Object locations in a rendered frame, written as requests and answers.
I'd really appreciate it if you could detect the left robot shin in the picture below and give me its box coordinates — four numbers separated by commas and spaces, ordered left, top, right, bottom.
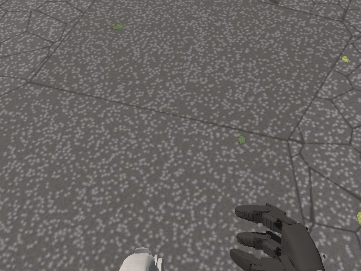
123, 247, 153, 263

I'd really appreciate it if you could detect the robot right hand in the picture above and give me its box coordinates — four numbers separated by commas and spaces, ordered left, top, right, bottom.
230, 203, 325, 271

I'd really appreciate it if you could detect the left robot thigh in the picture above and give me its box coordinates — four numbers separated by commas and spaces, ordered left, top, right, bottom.
119, 253, 164, 271

